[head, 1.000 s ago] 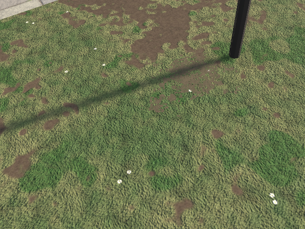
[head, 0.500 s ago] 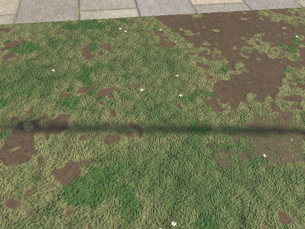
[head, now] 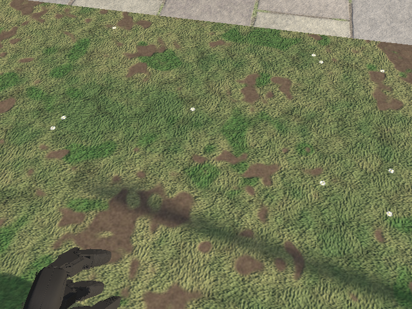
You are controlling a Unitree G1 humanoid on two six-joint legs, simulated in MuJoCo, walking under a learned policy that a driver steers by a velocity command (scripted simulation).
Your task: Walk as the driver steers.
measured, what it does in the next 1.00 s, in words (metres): walks ahead, turning right: left foot, then right foot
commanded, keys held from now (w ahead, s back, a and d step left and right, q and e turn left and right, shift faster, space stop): w+shift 0.04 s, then w+e+shift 0.96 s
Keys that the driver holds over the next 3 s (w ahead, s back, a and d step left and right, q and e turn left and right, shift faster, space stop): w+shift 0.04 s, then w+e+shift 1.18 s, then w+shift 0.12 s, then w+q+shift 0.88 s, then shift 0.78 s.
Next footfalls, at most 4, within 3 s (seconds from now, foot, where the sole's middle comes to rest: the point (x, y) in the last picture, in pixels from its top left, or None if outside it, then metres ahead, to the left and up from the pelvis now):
0.42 left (160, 273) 0.56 0.12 -0.74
0.84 right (232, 170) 0.94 -0.16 -0.74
1.26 left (239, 89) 1.38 -0.25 -0.74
1.66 right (331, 81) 1.39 -0.68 -0.74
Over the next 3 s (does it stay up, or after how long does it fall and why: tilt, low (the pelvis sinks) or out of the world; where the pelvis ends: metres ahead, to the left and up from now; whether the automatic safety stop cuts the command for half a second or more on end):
stays up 2.11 -0.95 0.03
